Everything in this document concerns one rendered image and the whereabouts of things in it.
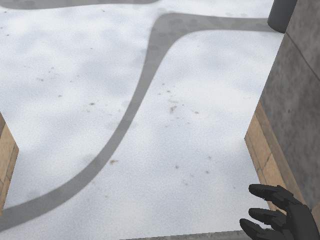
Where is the right robot hand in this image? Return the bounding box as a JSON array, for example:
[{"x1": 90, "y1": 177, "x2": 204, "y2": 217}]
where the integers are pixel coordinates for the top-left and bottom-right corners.
[{"x1": 239, "y1": 184, "x2": 320, "y2": 240}]

